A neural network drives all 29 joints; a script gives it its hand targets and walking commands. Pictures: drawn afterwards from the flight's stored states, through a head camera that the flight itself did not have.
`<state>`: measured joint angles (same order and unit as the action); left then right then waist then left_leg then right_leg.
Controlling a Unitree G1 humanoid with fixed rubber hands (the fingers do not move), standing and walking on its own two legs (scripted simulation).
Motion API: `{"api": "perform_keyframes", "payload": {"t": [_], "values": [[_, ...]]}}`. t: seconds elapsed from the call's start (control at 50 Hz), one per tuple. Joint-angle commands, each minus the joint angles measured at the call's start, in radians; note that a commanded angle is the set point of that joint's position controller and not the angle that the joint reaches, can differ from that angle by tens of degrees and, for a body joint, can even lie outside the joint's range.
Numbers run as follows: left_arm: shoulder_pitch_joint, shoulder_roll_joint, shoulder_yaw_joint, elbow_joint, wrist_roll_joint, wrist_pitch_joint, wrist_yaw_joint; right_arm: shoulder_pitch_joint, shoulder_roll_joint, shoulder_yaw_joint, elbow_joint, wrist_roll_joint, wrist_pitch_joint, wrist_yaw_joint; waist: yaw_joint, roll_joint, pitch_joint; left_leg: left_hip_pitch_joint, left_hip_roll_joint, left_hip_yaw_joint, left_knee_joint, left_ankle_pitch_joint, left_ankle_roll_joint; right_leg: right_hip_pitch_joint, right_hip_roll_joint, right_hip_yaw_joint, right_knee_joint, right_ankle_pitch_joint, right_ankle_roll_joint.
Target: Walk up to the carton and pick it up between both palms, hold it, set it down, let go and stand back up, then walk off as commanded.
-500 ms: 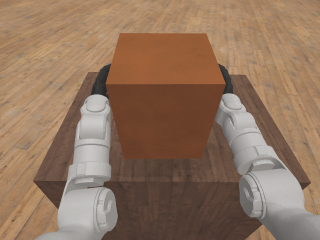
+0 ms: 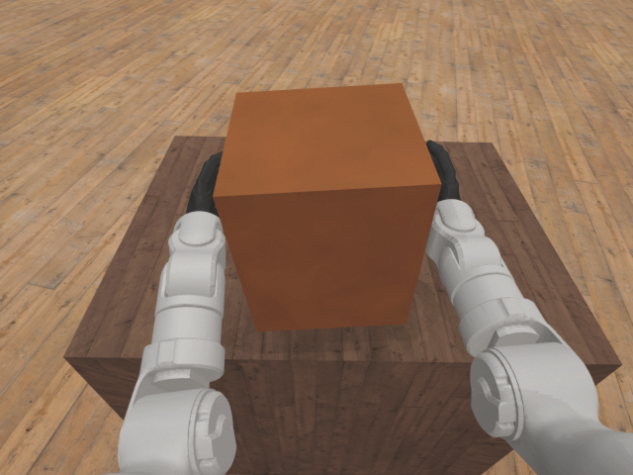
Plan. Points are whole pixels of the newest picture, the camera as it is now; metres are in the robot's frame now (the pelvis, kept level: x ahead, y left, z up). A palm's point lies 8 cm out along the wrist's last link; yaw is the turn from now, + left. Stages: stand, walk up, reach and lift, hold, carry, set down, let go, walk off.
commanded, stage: set down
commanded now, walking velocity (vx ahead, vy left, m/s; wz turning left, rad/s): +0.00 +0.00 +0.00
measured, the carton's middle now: (325, 213) +0.41 +0.01 +0.14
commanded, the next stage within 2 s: none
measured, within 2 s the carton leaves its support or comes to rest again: rests again in 1.36 s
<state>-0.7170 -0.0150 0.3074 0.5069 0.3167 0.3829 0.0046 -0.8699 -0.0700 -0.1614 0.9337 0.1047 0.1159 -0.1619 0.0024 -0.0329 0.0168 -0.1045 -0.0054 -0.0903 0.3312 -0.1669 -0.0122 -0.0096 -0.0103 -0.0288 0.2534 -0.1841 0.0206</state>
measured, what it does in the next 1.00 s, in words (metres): stands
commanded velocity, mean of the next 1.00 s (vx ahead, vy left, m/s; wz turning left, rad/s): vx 0.00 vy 0.00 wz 0.00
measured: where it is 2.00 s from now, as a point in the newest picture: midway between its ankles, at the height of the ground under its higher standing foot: outside the picture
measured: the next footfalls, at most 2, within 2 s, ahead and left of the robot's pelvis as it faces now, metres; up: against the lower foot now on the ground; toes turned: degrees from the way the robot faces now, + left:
none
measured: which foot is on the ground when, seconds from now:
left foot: down 0.00-1.00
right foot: down 0.00-1.00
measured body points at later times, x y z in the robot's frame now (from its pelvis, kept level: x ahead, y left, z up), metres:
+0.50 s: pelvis +0.01 +0.00 +0.00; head +0.01 +0.02 +0.45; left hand +0.42 +0.17 +0.12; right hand +0.44 -0.14 +0.12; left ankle +0.01 +0.13 -0.75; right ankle -0.03 -0.13 -0.75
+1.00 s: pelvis +0.01 +0.00 +0.00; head +0.05 +0.02 +0.45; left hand +0.42 +0.17 +0.08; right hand +0.45 -0.14 +0.09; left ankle +0.01 +0.13 -0.75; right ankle -0.03 -0.13 -0.75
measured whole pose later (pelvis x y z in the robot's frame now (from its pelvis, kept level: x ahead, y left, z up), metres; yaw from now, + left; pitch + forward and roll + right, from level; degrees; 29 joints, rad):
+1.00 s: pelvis +0.01 +0.00 +0.00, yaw +0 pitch +3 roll -1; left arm -0.67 -0.04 0.33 0.66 0.29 0.12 0.05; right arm -0.80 -0.04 -0.27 0.99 -0.02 -0.06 -0.12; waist 0.03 -0.03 0.02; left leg -0.21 -0.01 -0.09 0.32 -0.16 -0.01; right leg -0.12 -0.01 -0.03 0.26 -0.19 0.02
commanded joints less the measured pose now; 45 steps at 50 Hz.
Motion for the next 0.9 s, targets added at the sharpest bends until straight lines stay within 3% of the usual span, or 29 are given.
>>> {"api": "perform_keyframes", "payload": {"t": [0.0,0.3,0.36,0.38,0.42,0.52,0.58,0.66,0.76,0.78,0.88], "values": [[-0.660,-0.499,-0.188,-0.026,-0.080,-0.107,-0.136,-0.616,0.604,0.187,-0.174,-0.147,-0.087,0.186,0.035,-0.006,-0.474,0.171,-0.017,0.173,-0.019,0.384,-0.051,0.053,0.061,-0.061,0.010,0.289,0.037],[-0.638,-0.481,-0.111,0.090,-0.045,-0.191,-0.127,-0.540,0.623,0.106,-0.076,-0.237,-0.122,0.216,0.053,-0.027,-0.446,0.105,-0.020,0.198,-0.039,0.357,-0.046,0.065,0.048,-0.052,0.026,0.321,0.043],[-0.665,-0.480,-0.123,0.081,-0.057,-0.210,-0.123,-0.546,0.625,0.094,-0.083,-0.250,-0.132,0.221,0.042,-0.026,-0.480,0.101,-0.019,0.198,-0.034,0.365,-0.050,0.059,0.048,-0.055,0.032,0.339,0.044],[-0.664,-0.494,-0.143,0.072,-0.073,-0.222,-0.117,-0.567,0.635,0.110,-0.116,-0.243,-0.147,0.221,0.053,-0.013,-0.526,0.101,-0.017,0.197,-0.020,0.402,-0.054,0.068,0.048,-0.055,0.044,0.379,0.041],[-0.675,-0.510,-0.159,0.078,-0.076,-0.238,-0.112,-0.563,0.635,0.105,-0.112,-0.248,-0.158,0.221,0.038,0.002,-0.546,0.124,-0.014,0.195,-0.009,0.427,-0.059,0.051,0.051,-0.058,0.043,0.390,0.034],[-0.610,-0.514,-0.146,0.100,-0.066,-0.252,-0.106,-0.522,0.633,0.111,-0.104,-0.251,-0.170,0.224,0.054,-0.004,-0.571,0.131,-0.008,0.190,0.002,0.466,-0.059,0.047,0.055,-0.057,0.045,0.412,0.031],[-0.612,-0.513,-0.149,0.100,-0.067,-0.266,-0.104,-0.501,0.637,0.118,-0.097,-0.258,-0.175,0.223,0.046,-0.004,-0.567,0.130,-0.008,0.192,0.008,0.491,-0.063,0.040,0.055,-0.057,0.047,0.436,0.031],[-0.571,-0.542,-0.168,0.095,-0.072,-0.280,-0.098,-0.511,0.647,0.140,-0.141,-0.246,-0.198,0.223,0.064,0.007,-0.627,0.160,-0.003,0.191,0.035,0.577,-0.065,0.024,0.062,-0.052,0.055,0.478,0.026],[-0.591,-0.558,-0.198,0.080,-0.073,-0.307,-0.090,-0.490,0.660,0.146,-0.129,-0.267,-0.216,0.222,0.052,0.021,-0.659,0.170,0.003,0.185,0.050,0.614,-0.073,-0.003,0.062,-0.054,0.059,0.497,0.024],[-0.577,-0.548,-0.192,0.085,-0.071,-0.308,-0.089,-0.494,0.657,0.157,-0.131,-0.264,-0.218,0.221,0.066,0.004,-0.661,0.172,0.006,0.185,0.052,0.623,-0.069,0.004,0.063,-0.052,0.061,0.511,0.024],[-0.562,-0.563,-0.197,0.088,-0.068,-0.335,-0.091,-0.481,0.674,0.173,-0.153,-0.277,-0.240,0.220,0.071,0.005,-0.699,0.121,0.001,0.192,0.046,0.595,-0.066,0.042,0.056,-0.043,0.078,0.568,0.030]]}}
